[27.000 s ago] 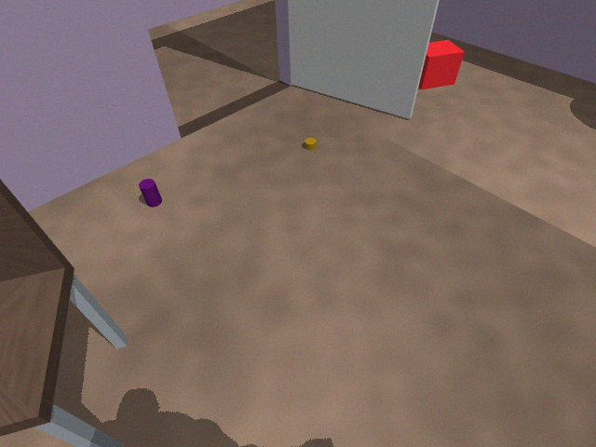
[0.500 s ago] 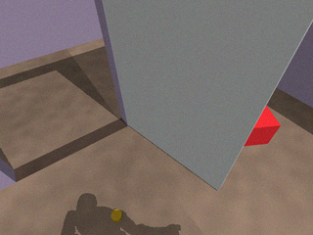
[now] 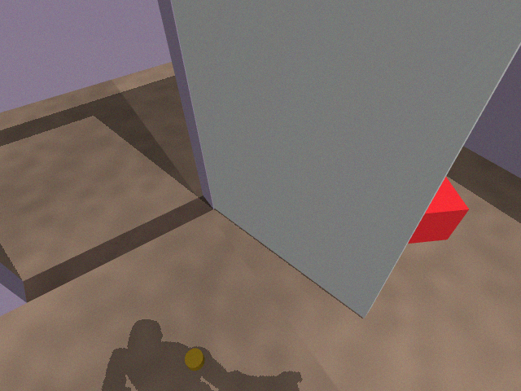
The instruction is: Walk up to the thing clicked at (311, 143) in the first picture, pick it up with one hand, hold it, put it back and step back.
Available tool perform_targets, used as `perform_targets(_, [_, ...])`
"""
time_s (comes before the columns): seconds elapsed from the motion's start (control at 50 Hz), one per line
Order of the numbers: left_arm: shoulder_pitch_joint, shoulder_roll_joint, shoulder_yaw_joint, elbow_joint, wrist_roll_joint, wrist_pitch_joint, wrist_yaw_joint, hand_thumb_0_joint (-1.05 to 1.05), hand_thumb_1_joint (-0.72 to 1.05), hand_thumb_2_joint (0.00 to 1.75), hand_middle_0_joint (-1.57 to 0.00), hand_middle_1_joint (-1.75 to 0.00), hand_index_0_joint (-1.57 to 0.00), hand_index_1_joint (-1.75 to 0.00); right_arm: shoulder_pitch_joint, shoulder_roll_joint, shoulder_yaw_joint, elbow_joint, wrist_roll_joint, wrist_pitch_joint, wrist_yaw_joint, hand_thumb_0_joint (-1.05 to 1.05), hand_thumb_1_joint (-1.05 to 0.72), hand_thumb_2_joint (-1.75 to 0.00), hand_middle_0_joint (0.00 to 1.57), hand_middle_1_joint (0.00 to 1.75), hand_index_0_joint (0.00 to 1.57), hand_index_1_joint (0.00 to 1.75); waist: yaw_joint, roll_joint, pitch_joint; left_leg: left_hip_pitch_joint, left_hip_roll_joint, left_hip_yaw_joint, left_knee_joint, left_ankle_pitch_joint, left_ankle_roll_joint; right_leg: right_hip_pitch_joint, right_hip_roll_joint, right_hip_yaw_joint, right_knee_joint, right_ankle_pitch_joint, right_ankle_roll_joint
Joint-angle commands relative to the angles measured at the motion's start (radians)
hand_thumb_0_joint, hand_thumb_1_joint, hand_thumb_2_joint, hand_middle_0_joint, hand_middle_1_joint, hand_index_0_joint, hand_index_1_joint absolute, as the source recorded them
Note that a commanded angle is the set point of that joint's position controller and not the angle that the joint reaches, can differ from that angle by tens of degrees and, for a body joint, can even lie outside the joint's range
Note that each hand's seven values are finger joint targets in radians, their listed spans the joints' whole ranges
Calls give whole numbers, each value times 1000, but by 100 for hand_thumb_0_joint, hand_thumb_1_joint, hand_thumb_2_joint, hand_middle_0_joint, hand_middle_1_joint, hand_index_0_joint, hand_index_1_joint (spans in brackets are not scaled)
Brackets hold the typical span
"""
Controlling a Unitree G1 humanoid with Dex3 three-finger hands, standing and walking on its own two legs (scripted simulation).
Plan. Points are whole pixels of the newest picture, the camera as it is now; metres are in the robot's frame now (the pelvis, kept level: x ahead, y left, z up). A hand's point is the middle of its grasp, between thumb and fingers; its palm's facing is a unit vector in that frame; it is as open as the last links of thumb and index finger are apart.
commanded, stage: stand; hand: left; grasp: from above
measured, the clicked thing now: (194, 359) +0.40 +0.28 -0.76
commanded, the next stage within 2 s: rise first in 0.34 s
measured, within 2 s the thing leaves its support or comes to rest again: neither
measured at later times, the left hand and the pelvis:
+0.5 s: hand out of the picture +0.08 +0.25 -0.16, palm faces +0.01 -0.94 -0.34, open 7.5 cm; pelvis +0.00 +0.00 +0.00, yaw +0 degrees
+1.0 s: hand out of the picture +0.12 +0.27 -0.22, palm faces -0.11 -0.90 -0.43, open 13.6 cm; pelvis -0.02 +0.01 -0.07, yaw +0 degrees
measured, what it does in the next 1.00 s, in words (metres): lowers itself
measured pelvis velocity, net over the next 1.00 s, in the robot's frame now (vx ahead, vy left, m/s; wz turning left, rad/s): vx -0.02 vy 0.01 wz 0.00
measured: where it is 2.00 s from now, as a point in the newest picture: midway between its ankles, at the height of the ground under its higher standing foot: outside the picture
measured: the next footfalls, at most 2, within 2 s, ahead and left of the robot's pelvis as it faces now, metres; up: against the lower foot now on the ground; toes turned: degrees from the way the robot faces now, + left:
none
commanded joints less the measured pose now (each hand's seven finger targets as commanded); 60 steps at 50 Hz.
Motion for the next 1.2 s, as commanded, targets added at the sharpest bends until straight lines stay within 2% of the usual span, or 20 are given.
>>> perform_targets(0.0, [-27, 217, 44, -53, 2, -20, 11, 0, 90, 90, -20, -30, -20, -30, -34, -212, -42, -58, 1, -20, -14, 0, -90, -90, 20, 30, 20, 30, 2, 4, -79, -11, 122, -81, -39, 195, 26, 36, -102, 74, -30, 184, -43])
perform_targets(0.4, [-30, 216, 46, -57, 2, -21, 10, 0, 90, 90, -20, -30, -20, -30, -29, -213, -43, -59, 1, -20, -14, 0, -90, -90, 20, 30, 20, 30, 0, 10, -78, -14, 121, -78, -43, 182, 27, 47, -105, 82, -34, 186, -46])
perform_targets(0.42, [-30, 216, 45, -59, 1, -22, 12, 0, 82, 97, -18, -36, -17, -37, -34, -214, -45, -60, 1, -20, -14, 0, -89, -90, 20, 30, 20, 30, 3, 8, -78, -8, 123, -82, -42, 188, 26, 43, -102, 77, -33, 180, -45])
perform_targets(0.44, [-381, 49, 54, -410, -52, -115, 31, 0, 74, 95, -18, -44, -15, -45, -18, -43, -7, -339, 68, -67, -34, 0, -93, -90, 20, 30, 20, 30, -115, -8, 9, -144, -15, 31, 35, 26, 23, -194, 36, -7, 21, 66, -31])
perform_targets(0.46, [-470, 76, 57, -308, -47, -97, 32, 0, 67, 95, -19, -52, -16, -53, 40, -65, -5, -281, 70, -65, -43, 0, -89, -89, 20, 30, 20, 30, -90, -37, -25, -142, -21, 31, 51, 1, 28, -146, 31, -15, 25, 29, -28])
perform_targets(0.48, [-290, 191, 121, -171, -23, -67, 32, 0, 59, 95, -18, -60, -15, -61, 71, -106, -30, -286, 71, -56, -53, 0, -88, -89, 20, 30, 20, 30, -55, -35, -9, -174, -19, 33, 67, -14, 25, -148, 38, -23, 33, -11, -34])
perform_targets(0.52, [-323, 258, 168, -118, 18, -45, 7, 0, 43, 96, -14, -76, -14, -77, 89, -102, -50, -332, 59, -56, -54, 0, -88, -89, 20, 30, 20, 30, -38, -53, -101, -239, -25, 26, 152, 16, 28, -170, 34, -21, 110, 11, -37])
perform_targets(0.56, [-195, 236, 194, -72, 79, -37, -16, 0, 27, 95, -12, -91, -14, -89, 132, -94, -83, -361, 30, -62, -50, 0, -89, -90, 20, 30, 20, 30, -8, -5, -222, -275, -35, 26, 226, 68, 21, -167, 24, -11, 194, 77, -39])
perform_targets(0.6, [-90, 229, 225, -107, 101, -16, -24, 0, 11, 96, -9, -101, -12, -98, 142, -87, -94, -414, 27, -68, -39, 0, -89, -90, 20, 30, 20, 30, 33, 59, -290, -297, -40, 20, 267, 114, 8, -164, 31, -12, 247, 93, -50])
perform_targets(0.66, [-65, 169, 192, -187, 123, 43, -16, 0, -13, 98, -9, -102, -10, -101, 120, -74, -97, -480, 34, -71, -37, 0, -86, -89, 20, 30, 20, 30, 16, 49, -266, -327, -37, 14, 268, 89, 5, -204, 38, -17, 248, 59, -49])
perform_targets(0.76, [-93, 161, 196, -295, 156, 110, -2, 0, -52, 101, -8, -107, -7, -107, 97, -62, -96, -556, 34, -86, -21, 0, -87, -89, 20, 30, 20, 30, -7, -2, -249, -452, -22, 2, 389, 19, 10, -352, 47, -29, 356, -27, -45])
perform_targets(0.78, [-100, 167, 208, -337, 165, 108, 1, 0, -53, 103, -7, -106, -6, -107, 100, -57, -98, -566, 32, -95, -20, 0, -86, -89, 20, 30, 20, 30, -4, 17, -256, -477, -20, 1, 422, 1, 9, -390, 47, -29, 388, -47, -45])
perform_targets(0.8, [-28, 161, 224, -281, 173, 116, 4, 0, -55, 102, -7, -106, -6, -107, 123, -57, -102, -564, 29, -98, -17, 0, -87, -89, 20, 30, 20, 30, -10, -1, -261, -510, -16, -3, 449, -13, 11, -415, 46, -30, 421, -60, -44])
perform_targets(0.82, [-57, 184, 231, -387, 185, 106, 5, 0, -55, 102, -7, -106, -6, -107, 127, -52, -106, -581, 28, -104, -17, 0, -86, -89, 20, 30, 20, 30, 1, 16, -313, -521, -16, -4, 475, -18, 12, -430, 43, -26, 449, -62, -46])
perform_targets(0.86, [-77, 187, 230, -481, 193, 95, 6, 0, -57, 101, -8, -104, -7, -106, 118, -47, -105, -605, 26, -121, -19, 0, -87, -89, 20, 30, 20, 30, -9, 70, -327, -547, -10, -11, 508, -57, 7, -499, 44, -21, 503, -100, -46])
perform_targets(0.92, [-12, 159, 207, -558, 213, 102, 5, 0, -56, 101, -7, -105, -6, -106, 130, -43, -109, -624, 24, -137, -28, 0, -85, -89, 20, 30, 20, 30, -27, 65, -379, -558, -1, -19, 565, 11, 6, -537, 42, -20, 565, -44, -47])
perform_targets(0.96, [22, 169, 222, -631, 217, 112, 10, 0, -57, 102, -7, -105, -6, -107, 138, -46, -115, -631, 21, -145, -33, 0, -85, -89, 20, 30, 20, 30, -28, 57, -419, -561, 2, -22, 603, 68, 6, -538, 39, -20, 594, 0, -47])
perform_targets(1.14, [159, 154, 210, -750, 254, 180, 9, 0, -57, 99, -9, -103, -8, -104, 97, -38, -106, -668, 16, -170, -28, 0, -89, -90, 20, 30, 20, 30, -25, 74, -408, -700, 5, -46, 696, -27, 5, -683, 38, -24, 702, -95, -50])
perform_targets(1.16, [135, 165, 218, -811, 263, 176, 11, 0, -57, 100, -8, -102, -7, -104, 88, -37, -106, -685, 16, -177, -26, 0, -88, -89, 20, 30, 20, 30, -18, 87, -419, -707, 3, -47, 712, -32, 7, -697, 38, -23, 715, -99, -51])
perform_targets(1.18, [179, 179, 236, -755, 270, 183, 13, 0, -55, 98, -9, -103, -8, -104, 94, -38, -106, -670, 16, -177, -25, 0, -88, -90, 20, 30, 20, 30, -14, 69, -416, -731, 0, -42, 728, -38, 8, -702, 37, -23, 726, -105, -49])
